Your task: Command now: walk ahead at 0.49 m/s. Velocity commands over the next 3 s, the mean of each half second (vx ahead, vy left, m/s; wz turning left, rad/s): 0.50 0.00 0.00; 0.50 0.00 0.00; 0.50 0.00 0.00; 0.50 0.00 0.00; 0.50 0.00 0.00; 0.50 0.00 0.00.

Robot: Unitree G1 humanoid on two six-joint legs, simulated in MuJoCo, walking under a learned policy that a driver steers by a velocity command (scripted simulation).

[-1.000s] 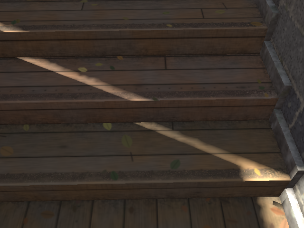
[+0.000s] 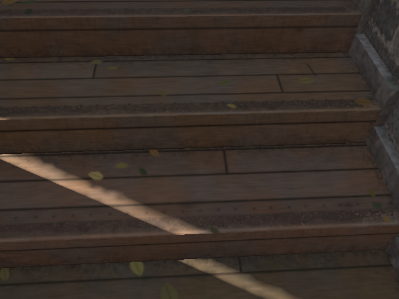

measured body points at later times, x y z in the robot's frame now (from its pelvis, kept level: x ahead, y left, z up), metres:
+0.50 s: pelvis +0.29 -0.10 +0.08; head +0.31 -0.11 +0.53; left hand +0.37 +0.15 -0.05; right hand +0.40 -0.37 -0.05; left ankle +0.18 +0.04 -0.46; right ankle +0.38 -0.18 -0.59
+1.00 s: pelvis +0.59 -0.07 +0.17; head +0.60 -0.08 +0.62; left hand +0.49 +0.11 +0.02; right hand +0.85 -0.23 +0.09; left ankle +0.70 +0.03 -0.44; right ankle +0.39 -0.18 -0.57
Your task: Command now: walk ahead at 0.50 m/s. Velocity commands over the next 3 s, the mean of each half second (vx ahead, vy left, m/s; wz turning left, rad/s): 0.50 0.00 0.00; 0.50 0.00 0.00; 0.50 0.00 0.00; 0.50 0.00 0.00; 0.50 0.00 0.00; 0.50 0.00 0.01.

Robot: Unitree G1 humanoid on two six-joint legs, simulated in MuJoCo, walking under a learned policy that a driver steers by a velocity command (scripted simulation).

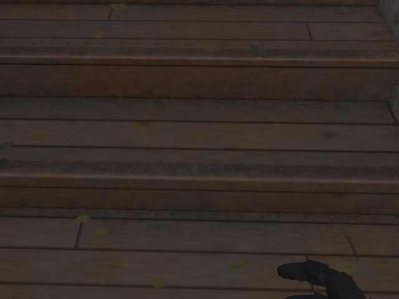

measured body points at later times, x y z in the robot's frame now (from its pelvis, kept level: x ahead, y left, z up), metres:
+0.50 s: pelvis +0.28 -0.02 +0.14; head +0.29 -0.02 +0.59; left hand +0.55 +0.12 +0.07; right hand +0.20 -0.18 -0.02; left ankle +0.11 +0.10 -0.60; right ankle +0.44 -0.13 -0.44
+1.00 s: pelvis +0.56 -0.04 +0.29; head +0.56 -0.04 +0.74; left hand +0.45 +0.10 +0.13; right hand +0.80 -0.19 +0.20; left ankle +0.76 +0.08 -0.23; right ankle +0.44 -0.13 -0.46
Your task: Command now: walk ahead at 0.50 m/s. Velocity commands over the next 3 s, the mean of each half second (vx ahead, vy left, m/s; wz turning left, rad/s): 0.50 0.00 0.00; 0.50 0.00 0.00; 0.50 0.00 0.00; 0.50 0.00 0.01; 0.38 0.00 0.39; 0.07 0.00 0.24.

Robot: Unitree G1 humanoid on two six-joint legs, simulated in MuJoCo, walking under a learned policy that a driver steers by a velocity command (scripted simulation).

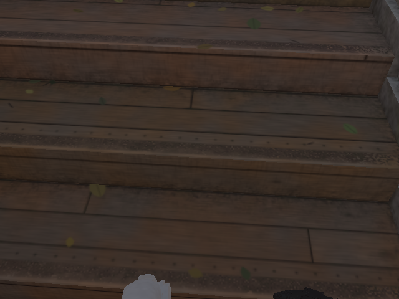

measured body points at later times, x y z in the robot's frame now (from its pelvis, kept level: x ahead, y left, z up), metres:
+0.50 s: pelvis +0.29 +0.03 +0.14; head +0.28 +0.02 +0.59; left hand +0.47 +0.20 +0.03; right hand +0.17 -0.13 -0.01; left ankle +0.20 +0.12 -0.59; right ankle +0.42 -0.11 -0.30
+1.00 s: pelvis +0.57 -0.04 +0.29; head +0.57 -0.03 +0.74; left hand +0.47 +0.14 +0.13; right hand +0.72 -0.25 +0.16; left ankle +0.66 +0.10 -0.18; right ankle +0.53 -0.11 -0.44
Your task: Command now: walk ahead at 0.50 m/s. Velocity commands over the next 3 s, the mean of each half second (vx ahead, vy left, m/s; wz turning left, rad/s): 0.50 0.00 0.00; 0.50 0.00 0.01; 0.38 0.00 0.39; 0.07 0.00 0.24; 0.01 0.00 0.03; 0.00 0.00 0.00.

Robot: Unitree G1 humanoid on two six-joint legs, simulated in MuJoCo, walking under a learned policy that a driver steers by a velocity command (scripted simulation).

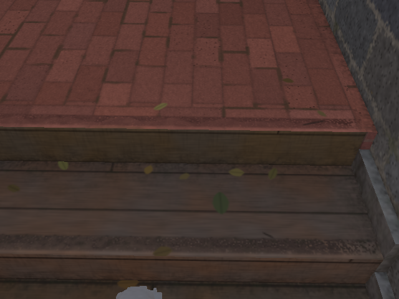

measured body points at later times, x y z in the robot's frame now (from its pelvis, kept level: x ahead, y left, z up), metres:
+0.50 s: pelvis +0.29 +0.06 +0.14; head +0.29 +0.06 +0.59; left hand +0.39 +0.29 +0.00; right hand +0.25 -0.17 -0.02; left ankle +0.28 +0.13 -0.57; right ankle +0.30 -0.13 -0.34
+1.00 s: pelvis +0.59 -0.01 +0.26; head +0.59 -0.01 +0.71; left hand +0.64 +0.22 +0.11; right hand +0.62 -0.25 +0.11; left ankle +0.50 +0.15 -0.26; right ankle +0.63 -0.08 -0.42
